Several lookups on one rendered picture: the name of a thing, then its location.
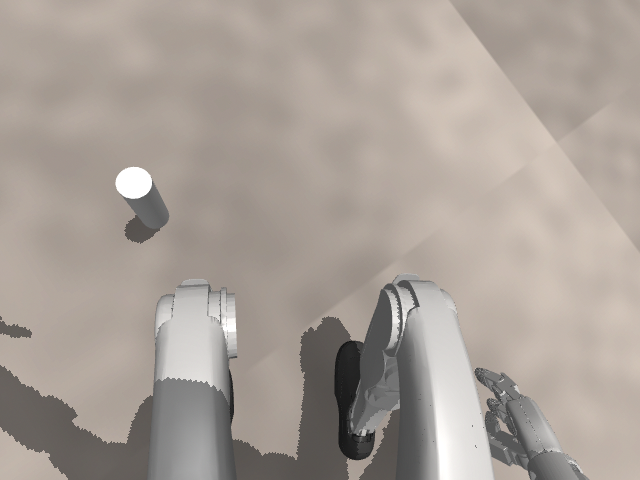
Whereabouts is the right robot foot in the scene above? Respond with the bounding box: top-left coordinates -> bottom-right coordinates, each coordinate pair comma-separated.
335,341 -> 375,460

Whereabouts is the right robot hand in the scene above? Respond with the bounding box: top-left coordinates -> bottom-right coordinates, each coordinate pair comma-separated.
474,368 -> 564,471

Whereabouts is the can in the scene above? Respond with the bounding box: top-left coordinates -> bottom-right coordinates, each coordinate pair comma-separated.
116,167 -> 169,229

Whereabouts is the right robot arm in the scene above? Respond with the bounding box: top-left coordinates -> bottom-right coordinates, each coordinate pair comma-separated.
527,452 -> 589,480

